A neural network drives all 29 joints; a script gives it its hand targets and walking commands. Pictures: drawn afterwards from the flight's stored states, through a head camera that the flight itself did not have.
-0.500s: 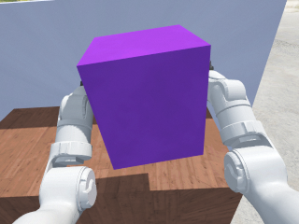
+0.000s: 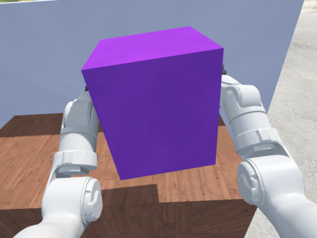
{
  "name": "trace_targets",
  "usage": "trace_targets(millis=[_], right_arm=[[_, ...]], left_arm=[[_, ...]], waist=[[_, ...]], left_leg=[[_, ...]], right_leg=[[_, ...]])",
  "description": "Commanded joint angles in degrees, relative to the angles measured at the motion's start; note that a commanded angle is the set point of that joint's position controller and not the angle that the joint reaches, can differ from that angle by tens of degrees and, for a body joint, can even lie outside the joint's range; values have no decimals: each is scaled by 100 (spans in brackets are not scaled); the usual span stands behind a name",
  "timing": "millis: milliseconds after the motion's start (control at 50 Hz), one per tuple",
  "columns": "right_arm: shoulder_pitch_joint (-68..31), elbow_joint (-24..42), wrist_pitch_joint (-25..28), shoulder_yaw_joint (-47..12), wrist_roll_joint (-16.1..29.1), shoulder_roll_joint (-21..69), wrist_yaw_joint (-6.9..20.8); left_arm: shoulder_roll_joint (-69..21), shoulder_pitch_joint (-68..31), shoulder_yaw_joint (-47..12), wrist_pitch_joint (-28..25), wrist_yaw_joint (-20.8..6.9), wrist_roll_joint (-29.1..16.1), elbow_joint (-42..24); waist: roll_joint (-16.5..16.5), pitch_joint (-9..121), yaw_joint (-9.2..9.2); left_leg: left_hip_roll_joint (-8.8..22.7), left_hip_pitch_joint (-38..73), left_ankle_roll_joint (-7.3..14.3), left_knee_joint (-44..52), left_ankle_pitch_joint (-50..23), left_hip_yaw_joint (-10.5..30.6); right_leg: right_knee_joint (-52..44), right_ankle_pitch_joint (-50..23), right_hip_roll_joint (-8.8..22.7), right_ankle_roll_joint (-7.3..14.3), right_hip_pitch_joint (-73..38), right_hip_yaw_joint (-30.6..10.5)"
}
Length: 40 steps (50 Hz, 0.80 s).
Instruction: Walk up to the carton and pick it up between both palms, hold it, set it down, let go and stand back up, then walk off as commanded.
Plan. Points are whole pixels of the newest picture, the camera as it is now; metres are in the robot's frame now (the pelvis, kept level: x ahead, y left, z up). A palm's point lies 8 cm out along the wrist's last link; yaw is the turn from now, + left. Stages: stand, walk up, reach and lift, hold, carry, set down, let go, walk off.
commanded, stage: hold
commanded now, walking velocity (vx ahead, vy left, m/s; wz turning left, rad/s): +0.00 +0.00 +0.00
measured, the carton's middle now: (156, 100) +0.34 +0.01 +0.26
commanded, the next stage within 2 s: none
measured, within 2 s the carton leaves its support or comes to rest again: neither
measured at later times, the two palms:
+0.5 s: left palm (93, 99) +0.37 +0.17 +0.26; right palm (217, 84) +0.38 -0.13 +0.27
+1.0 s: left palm (93, 99) +0.37 +0.17 +0.26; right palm (217, 84) +0.38 -0.13 +0.27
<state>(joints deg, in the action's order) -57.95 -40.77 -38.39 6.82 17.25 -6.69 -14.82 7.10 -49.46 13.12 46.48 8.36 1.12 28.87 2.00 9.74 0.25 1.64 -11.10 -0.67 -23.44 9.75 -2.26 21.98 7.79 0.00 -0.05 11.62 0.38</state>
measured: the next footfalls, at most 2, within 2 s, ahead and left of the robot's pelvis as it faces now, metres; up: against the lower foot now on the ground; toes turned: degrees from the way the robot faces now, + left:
none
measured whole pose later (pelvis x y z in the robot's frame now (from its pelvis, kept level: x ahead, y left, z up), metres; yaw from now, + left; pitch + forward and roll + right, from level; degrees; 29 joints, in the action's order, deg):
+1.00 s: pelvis +0.00 +0.00 +0.00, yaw +0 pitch -3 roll +0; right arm -57.9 -40.8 -38.4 6.8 17.3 -6.7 -14.9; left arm 7.1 -49.5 13.1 46.5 8.3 1.1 28.9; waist 2.0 9.7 0.2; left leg 1.6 -11.1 -0.7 -23.4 9.7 -2.3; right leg 22.0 7.8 0.0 -0.1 11.6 0.3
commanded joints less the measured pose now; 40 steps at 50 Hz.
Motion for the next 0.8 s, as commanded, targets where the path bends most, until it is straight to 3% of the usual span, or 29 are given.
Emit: trace_targets(millis=[0,780], right_arm=[[-5217,1803,42,-1950,1195,4315,730],[-5221,1830,45,-1958,1201,4330,727]], left_arm=[[-4040,-6805,-2134,-651,-1034,-1200,-2381],[-4046,-6832,-2154,-652,-1028,-1208,-2426]], waist=[[113,3009,758],[126,3049,763]], left_leg=[[-409,224,-148,254,-403,530],[-413,236,-152,239,-414,528]], right_leg=[[-291,-1240,-466,-172,-1342,-190],[-287,-1245,-466,-175,-1348,-194]])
